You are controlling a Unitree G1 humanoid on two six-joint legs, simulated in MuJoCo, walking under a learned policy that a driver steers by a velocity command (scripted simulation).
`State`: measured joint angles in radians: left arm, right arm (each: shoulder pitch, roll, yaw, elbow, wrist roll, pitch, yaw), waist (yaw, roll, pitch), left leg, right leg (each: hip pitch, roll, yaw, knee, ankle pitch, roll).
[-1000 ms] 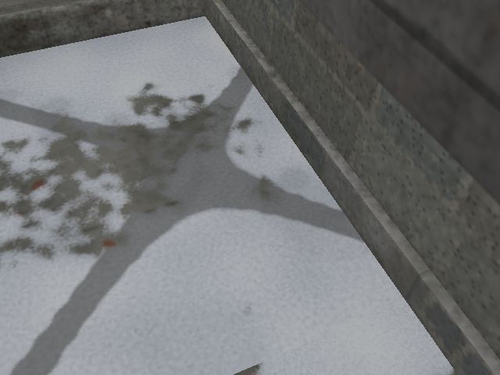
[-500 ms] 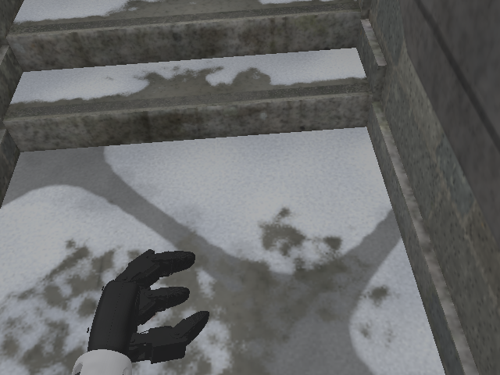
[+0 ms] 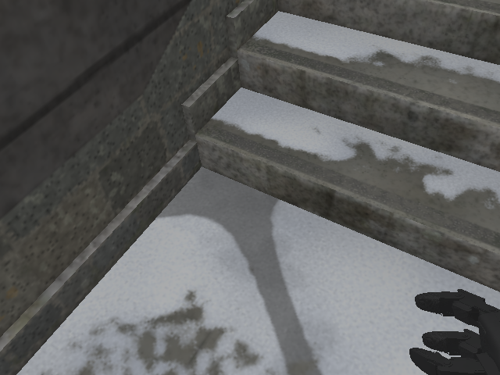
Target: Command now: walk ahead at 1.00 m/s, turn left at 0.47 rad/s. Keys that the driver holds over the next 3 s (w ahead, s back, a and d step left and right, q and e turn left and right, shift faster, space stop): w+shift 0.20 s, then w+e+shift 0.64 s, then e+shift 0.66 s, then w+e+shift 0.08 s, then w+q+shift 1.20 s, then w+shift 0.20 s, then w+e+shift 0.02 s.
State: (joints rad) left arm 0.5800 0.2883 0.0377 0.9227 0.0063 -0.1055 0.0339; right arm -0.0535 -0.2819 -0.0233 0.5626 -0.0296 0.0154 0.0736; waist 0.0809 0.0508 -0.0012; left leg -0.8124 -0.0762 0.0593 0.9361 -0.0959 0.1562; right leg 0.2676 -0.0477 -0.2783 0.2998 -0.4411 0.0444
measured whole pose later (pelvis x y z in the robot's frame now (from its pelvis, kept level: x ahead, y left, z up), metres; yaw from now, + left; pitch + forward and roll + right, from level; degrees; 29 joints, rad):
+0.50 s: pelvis +0.54 -0.07 -0.02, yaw -6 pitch +2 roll +0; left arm 0.16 0.30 0.03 0.76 0.03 -0.08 -0.03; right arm 0.35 -0.34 -0.07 0.89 -0.04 -0.10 0.00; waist 0.00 0.05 0.03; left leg 0.03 -0.04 0.01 1.07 -0.37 0.03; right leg -0.64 0.08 -0.06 0.71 -0.10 -0.13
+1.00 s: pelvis +1.01 -0.11 +0.06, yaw -31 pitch +7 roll -2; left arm 0.53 0.28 0.11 0.93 -0.03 -0.09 -0.06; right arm -0.17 -0.09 0.11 0.38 -0.04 -0.05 0.03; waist 0.12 -0.06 0.02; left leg -0.96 0.07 -0.02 1.30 -0.45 0.05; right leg -0.24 0.24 0.40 1.21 -0.27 -0.06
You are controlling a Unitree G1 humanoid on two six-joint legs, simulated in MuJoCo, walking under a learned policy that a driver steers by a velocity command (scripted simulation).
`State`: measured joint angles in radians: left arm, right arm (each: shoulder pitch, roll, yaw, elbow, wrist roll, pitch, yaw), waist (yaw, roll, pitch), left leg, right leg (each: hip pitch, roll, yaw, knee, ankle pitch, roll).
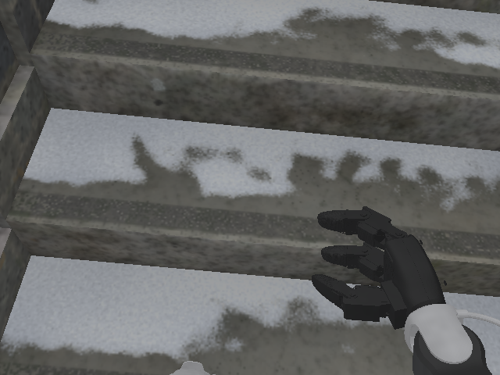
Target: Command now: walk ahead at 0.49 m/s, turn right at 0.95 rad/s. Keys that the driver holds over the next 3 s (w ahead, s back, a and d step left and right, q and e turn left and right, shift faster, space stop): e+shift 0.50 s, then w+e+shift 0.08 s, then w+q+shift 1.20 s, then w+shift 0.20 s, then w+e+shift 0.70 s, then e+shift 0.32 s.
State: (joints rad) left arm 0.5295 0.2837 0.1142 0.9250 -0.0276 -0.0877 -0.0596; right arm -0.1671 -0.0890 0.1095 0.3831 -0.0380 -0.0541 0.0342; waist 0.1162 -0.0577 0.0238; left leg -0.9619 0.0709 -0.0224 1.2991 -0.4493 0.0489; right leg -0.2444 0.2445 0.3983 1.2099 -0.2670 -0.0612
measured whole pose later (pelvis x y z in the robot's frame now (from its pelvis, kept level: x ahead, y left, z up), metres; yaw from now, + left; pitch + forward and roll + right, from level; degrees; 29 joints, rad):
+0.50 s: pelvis +0.23 +0.02 +0.14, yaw -23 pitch +5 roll -6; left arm 0.07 0.19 -0.02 0.53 0.00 0.06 -0.13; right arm 0.47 -0.23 -0.04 0.96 -0.10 -0.08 0.05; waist 0.05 0.06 -0.16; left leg 0.00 0.22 0.43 0.39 -0.24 -0.05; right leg -0.87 0.08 -0.24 1.28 -0.41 -0.20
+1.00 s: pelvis +0.45 -0.03 +0.28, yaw -25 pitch +1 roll +2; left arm 0.43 0.25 0.04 1.06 0.04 -0.08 0.07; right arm 0.12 -0.15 0.01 0.64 0.00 0.07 -0.01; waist -0.01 -0.06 -0.10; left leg -0.95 0.00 0.10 1.52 -0.65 0.11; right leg 0.14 -0.06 -0.08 0.12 -0.27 -0.01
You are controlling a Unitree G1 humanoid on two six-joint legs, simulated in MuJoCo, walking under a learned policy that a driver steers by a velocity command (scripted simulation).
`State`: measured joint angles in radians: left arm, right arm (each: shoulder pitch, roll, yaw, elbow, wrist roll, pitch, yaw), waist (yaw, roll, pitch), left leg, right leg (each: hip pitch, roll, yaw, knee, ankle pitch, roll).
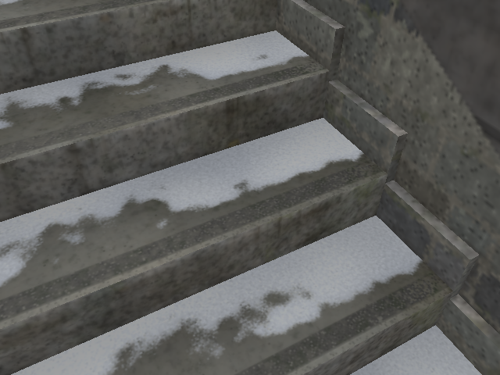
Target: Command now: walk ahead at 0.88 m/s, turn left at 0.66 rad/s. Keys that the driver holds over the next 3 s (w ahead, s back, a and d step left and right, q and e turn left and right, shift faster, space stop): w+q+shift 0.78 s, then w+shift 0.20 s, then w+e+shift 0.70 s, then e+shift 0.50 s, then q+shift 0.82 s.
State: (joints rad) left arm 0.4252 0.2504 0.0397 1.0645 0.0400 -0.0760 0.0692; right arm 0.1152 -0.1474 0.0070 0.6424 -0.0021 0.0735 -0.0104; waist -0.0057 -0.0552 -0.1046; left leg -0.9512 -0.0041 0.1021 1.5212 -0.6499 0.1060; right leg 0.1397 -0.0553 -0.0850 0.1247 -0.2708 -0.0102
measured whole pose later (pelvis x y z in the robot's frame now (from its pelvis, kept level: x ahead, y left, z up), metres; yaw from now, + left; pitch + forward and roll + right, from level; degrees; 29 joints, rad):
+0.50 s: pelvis +0.37 +0.11 +0.17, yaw +23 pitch +5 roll -4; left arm -0.10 0.07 -0.07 0.45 0.03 -0.06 0.01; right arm 0.53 -0.23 -0.09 0.90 0.03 -0.12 0.00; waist -0.06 0.05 0.00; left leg -0.03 -0.15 -0.30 0.64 -0.06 0.17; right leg -0.94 0.01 -0.06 1.17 -0.36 -0.07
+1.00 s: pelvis +0.71 +0.37 +0.40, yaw +48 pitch +5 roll +2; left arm 0.25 0.19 0.05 0.66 0.06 -0.14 -0.03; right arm 0.24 -0.21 -0.05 0.79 -0.03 -0.01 0.00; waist 0.06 -0.04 -0.07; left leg -0.55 -0.20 0.02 0.89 -0.42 0.14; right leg -0.65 -0.05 0.07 1.96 -0.08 -0.06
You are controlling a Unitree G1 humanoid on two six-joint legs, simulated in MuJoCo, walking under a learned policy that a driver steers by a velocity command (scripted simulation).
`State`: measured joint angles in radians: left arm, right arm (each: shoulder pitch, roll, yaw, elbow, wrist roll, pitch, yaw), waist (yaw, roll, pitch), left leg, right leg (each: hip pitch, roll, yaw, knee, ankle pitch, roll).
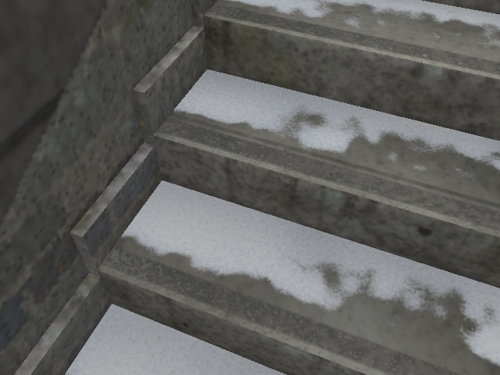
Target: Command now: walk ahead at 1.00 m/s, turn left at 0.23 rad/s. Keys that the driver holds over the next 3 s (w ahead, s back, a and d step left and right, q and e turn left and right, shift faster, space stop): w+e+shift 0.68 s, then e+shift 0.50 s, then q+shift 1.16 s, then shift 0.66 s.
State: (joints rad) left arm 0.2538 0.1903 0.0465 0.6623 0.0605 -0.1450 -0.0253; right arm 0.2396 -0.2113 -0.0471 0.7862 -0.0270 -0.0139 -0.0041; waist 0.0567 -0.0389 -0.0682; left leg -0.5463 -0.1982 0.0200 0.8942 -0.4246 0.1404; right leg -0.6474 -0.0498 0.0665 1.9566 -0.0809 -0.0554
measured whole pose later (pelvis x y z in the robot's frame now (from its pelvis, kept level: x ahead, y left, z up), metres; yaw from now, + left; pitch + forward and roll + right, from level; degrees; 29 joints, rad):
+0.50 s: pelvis +0.40 -0.06 +0.20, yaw -17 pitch +6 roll +0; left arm 0.53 0.25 0.05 0.95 0.00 -0.07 0.03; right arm -0.17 -0.03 0.10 0.31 -0.07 -0.10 -0.03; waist 0.03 -0.05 -0.03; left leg -1.18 0.04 0.00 1.67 -0.56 0.07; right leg -0.02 0.14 0.12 0.33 -0.32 -0.16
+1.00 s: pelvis +0.77 -0.21 +0.45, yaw -40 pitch +8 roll -3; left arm 0.11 0.24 0.00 0.63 0.04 0.07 -0.07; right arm 0.30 -0.27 -0.09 0.87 -0.09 -0.04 0.15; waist 0.06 0.04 -0.15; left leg -0.44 0.00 -0.08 1.49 -0.08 0.00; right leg -0.75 0.19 -0.01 0.92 -0.30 -0.13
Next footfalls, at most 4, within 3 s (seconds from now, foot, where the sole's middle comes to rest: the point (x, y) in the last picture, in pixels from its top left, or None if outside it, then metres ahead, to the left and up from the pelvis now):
0.26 right None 0.27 -0.08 -0.57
0.54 left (274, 255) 0.66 0.01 -0.42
0.92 right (434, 157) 0.83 -0.33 -0.26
1.34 left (425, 39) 1.07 -0.31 -0.11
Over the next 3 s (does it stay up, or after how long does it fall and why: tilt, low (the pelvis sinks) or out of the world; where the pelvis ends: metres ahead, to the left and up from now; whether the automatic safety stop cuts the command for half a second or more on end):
stays up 0.67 -0.53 0.50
